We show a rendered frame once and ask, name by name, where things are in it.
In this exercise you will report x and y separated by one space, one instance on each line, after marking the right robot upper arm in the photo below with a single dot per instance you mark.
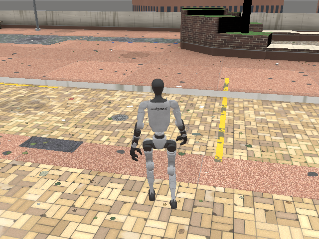
176 112

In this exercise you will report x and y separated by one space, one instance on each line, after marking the humanoid robot torso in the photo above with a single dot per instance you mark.
159 119

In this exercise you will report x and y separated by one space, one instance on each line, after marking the robot right forearm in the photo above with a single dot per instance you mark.
182 130

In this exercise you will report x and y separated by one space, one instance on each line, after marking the robot left hand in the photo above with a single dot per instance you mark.
132 153

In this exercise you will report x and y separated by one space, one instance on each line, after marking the left robot upper arm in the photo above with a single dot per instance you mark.
141 113

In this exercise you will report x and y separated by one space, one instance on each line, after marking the humanoid robot head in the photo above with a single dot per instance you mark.
157 86

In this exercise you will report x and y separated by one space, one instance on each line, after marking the robot right hand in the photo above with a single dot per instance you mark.
180 138

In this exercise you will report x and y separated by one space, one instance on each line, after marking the robot left forearm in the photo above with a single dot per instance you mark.
136 137

